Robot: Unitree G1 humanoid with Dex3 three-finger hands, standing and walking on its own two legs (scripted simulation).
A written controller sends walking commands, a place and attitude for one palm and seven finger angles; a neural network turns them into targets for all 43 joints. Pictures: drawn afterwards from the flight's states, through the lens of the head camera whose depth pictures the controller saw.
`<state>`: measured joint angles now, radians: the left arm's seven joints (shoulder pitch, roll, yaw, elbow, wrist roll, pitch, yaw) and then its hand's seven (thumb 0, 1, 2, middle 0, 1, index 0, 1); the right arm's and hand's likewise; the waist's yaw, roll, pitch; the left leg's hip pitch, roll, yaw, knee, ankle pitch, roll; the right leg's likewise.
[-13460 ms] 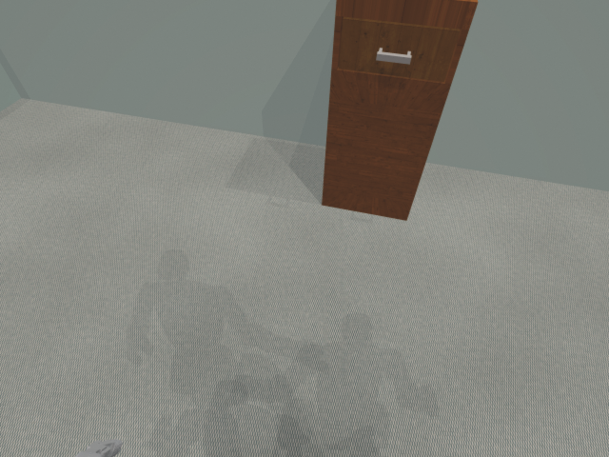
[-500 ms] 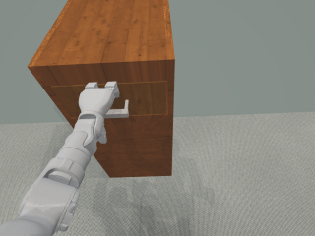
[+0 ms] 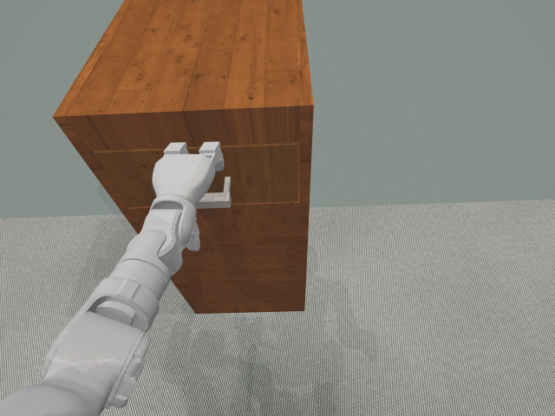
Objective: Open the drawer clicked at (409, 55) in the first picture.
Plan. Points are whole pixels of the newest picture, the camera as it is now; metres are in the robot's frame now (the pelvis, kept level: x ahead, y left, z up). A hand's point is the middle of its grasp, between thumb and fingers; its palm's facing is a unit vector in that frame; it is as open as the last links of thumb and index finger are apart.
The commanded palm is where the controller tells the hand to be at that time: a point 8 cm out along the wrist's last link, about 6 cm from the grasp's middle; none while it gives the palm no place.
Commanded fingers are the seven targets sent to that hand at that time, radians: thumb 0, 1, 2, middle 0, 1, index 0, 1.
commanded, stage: move the hooked fingers above the handle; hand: left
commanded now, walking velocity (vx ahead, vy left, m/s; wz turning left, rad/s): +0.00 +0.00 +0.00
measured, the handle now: (202, 192) +0.50 +0.15 -0.01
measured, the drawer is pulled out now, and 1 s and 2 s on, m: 0.00 0.00 0.00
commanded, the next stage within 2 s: lower the fingers behind the handle in 1.46 s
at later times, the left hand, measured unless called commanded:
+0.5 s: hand (190, 196) +0.44 +0.15 +0.05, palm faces +0.00 -0.01 -1.00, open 13.8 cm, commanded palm +0.42 +0.16 +0.11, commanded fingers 0.00 -0.50 0.30 -0.30 -1.20 -0.30 -1.20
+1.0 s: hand (189, 190) +0.46 +0.15 +0.05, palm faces -0.02 -0.01 -1.00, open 13.8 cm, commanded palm +0.43 +0.16 +0.10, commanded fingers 0.00 -0.50 0.30 -0.30 -1.20 -0.30 -1.20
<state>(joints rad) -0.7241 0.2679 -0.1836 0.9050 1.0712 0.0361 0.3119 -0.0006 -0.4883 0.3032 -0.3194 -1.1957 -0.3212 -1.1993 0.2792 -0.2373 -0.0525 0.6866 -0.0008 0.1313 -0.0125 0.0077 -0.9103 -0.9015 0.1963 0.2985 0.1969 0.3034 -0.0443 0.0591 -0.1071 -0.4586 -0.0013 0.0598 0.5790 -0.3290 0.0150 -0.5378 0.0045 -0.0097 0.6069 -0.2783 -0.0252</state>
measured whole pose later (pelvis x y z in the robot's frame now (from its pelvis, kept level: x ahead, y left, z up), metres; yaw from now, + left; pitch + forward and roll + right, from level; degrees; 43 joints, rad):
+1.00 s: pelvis +0.00 -0.01 +0.00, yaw +0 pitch +12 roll +1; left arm -0.77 0.30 -0.16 0.96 1.06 0.06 0.30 0.00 -0.49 0.30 -0.33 -1.22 -0.33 -1.21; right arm 0.28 -0.25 -0.04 0.70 0.01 0.13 -0.04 0.01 -0.91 -0.90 0.20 0.30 0.20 0.30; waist -0.06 0.06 -0.10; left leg -0.46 0.01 0.05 0.57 -0.32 0.01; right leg -0.54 0.01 -0.02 0.60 -0.27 -0.03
